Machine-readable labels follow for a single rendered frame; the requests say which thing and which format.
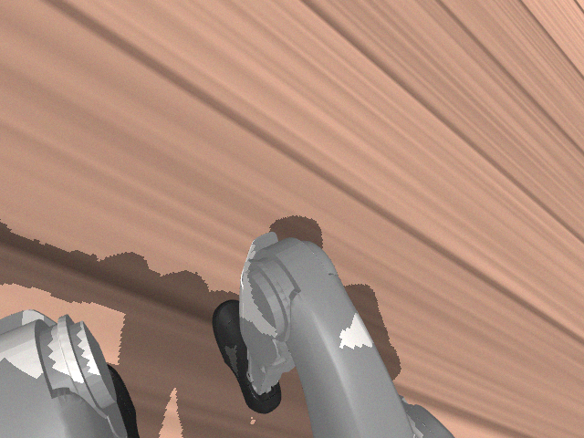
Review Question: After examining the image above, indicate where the right robot hand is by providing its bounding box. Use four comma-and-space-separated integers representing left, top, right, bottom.
399, 395, 455, 438

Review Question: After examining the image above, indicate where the right robot foot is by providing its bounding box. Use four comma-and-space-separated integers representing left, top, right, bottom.
213, 299, 281, 413

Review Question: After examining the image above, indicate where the left robot foot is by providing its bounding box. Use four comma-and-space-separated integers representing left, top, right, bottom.
107, 364, 140, 438

